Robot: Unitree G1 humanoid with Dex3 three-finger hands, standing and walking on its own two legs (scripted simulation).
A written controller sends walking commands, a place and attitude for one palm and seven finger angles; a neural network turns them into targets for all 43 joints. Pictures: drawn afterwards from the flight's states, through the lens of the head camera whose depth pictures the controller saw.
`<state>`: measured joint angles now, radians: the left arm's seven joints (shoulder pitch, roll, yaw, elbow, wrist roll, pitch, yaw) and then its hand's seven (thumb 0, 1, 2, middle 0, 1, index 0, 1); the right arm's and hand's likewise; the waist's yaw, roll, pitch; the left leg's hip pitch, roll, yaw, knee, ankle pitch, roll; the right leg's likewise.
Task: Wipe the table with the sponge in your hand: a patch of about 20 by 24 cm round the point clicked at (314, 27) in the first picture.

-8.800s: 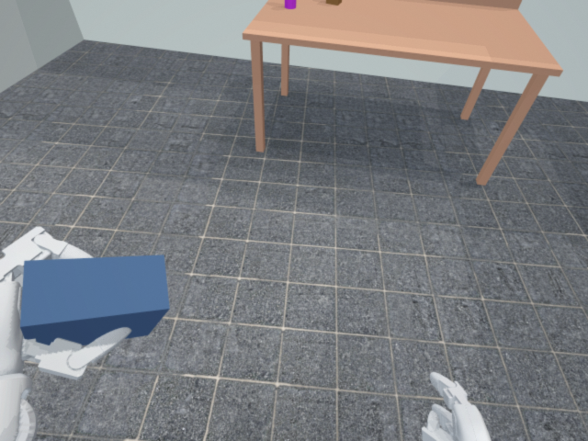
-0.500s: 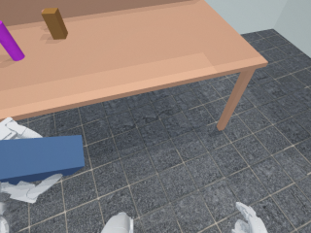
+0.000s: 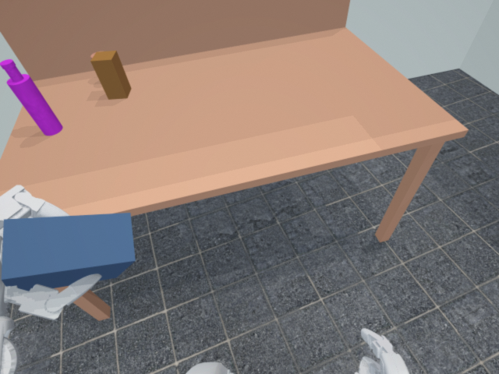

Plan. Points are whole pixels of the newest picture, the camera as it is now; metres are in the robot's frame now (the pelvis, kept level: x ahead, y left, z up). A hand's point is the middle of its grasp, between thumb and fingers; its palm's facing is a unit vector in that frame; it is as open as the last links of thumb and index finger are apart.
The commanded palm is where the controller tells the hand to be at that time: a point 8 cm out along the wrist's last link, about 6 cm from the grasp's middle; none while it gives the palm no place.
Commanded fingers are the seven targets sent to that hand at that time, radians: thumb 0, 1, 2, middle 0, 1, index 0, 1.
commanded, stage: take the last steps up to it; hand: left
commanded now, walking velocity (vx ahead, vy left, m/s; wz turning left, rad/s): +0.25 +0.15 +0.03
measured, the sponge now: (88, 252) +0.22 +0.21 +0.16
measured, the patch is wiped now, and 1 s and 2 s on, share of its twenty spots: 0.00 0.00 0.00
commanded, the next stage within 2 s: come to a stop and stand still in 0.72 s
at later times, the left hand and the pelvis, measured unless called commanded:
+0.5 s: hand (30, 190) +0.29 +0.31 +0.19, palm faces +0.38 -0.81 -0.44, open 9.8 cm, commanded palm +0.24 +0.35 +0.19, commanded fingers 0.00 0.10 1.30 -1.20 -1.60 -1.20 -1.60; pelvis +0.07 +0.08 +0.00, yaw -1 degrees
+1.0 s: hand (15, 163) +0.35 +0.37 +0.18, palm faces +0.36 -0.84 -0.41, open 9.8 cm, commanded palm +0.28 +0.41 +0.19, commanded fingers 0.00 0.10 1.30 -1.20 -1.60 -1.20 -1.60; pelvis +0.11 +0.13 +0.01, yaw -2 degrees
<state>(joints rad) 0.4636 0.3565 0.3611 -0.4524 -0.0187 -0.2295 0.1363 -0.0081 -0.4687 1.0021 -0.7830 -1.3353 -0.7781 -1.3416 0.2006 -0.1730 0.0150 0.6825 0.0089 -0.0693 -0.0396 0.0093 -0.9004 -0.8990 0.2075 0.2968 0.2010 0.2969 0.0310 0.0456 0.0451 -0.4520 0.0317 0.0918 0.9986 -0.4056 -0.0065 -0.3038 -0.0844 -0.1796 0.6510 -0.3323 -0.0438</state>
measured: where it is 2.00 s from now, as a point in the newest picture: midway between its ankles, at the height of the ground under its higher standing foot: outside the picture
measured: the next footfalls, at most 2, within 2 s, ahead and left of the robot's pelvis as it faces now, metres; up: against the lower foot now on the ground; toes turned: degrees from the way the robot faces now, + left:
left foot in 0.26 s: +0.15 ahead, +0.19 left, +0.00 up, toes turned +9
right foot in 0.54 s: +0.13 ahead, -0.01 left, +0.00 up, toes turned -10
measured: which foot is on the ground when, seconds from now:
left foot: up 0.00-0.24, down 0.26-0.58, up 0.60-0.86, down 0.88-1.00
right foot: down 0.00-0.26, up 0.28-0.52, down 0.54-0.88, up 0.90-1.00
